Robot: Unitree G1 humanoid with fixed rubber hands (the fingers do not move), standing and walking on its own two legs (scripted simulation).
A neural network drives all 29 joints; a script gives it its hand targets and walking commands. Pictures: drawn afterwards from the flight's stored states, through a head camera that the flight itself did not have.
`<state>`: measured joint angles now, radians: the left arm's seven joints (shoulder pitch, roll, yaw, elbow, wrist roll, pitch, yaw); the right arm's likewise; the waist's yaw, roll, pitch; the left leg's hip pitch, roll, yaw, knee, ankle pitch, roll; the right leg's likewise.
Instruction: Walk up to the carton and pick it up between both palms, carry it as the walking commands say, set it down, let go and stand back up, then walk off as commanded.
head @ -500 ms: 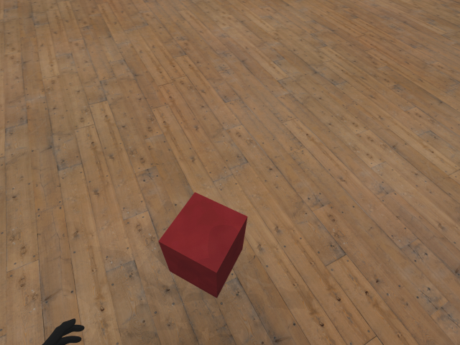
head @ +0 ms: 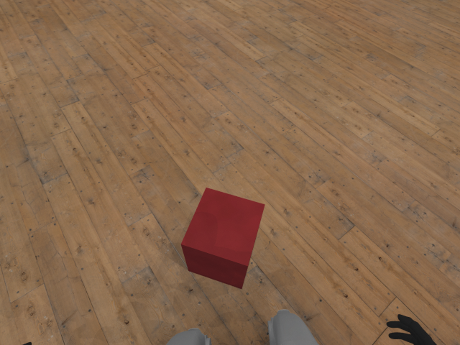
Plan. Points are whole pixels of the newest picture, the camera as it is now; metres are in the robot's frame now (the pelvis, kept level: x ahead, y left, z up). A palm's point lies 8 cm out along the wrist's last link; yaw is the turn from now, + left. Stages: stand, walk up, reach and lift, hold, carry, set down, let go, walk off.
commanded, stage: walk up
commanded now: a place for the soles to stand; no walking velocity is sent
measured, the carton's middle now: (224, 239) +0.54 +0.02 -0.59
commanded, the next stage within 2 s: none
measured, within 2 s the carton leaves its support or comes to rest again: neither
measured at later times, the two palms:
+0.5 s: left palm out of the picture +0.11 +0.48 -0.08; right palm out of the picture +0.10 -0.24 -0.08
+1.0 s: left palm out of the picture +0.15 +0.45 -0.09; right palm out of the picture +0.11 -0.21 -0.08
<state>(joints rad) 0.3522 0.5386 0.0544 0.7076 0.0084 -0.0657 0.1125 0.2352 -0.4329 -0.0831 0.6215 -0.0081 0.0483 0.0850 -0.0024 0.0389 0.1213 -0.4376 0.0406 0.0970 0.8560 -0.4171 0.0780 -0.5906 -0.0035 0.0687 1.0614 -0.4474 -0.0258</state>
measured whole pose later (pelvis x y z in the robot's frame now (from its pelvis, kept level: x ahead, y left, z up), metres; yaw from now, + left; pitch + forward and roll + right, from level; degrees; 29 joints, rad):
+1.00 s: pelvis +0.05 +0.13 -0.01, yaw -8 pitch -1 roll -2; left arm 0.39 0.44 0.03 0.72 0.02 -0.07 0.08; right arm 0.24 -0.46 -0.08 0.69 -0.01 0.03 0.04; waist 0.00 0.05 0.10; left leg -0.42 0.04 0.04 0.94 -0.61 0.04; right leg -0.49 0.01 0.07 0.81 -0.31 -0.02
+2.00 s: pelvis +0.10 +0.14 +0.00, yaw -13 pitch -1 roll -2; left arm 0.31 0.46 0.02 0.72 0.01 -0.08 0.06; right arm 0.23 -0.46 -0.05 0.75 -0.01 0.01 0.03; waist 0.00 0.02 0.09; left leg -0.38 0.06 0.07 0.90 -0.56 0.03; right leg -0.47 0.03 0.11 0.80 -0.32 0.00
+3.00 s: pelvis +0.10 +0.14 +0.00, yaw -16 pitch +0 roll -1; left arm 0.28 0.45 0.02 0.72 0.01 -0.05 0.05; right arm 0.22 -0.45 -0.05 0.81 -0.01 0.00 0.03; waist 0.00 0.01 0.08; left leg -0.37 0.05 0.08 0.85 -0.47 0.02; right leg -0.49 0.03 0.12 0.85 -0.38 -0.01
